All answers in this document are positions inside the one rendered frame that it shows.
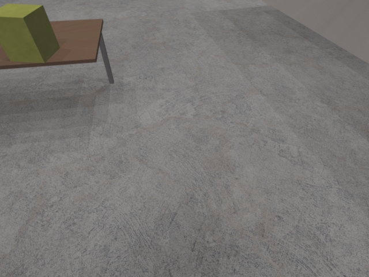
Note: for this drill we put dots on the carton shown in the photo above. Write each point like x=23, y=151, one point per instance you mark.
x=26, y=34

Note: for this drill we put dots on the table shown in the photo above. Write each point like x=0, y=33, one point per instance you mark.
x=79, y=42

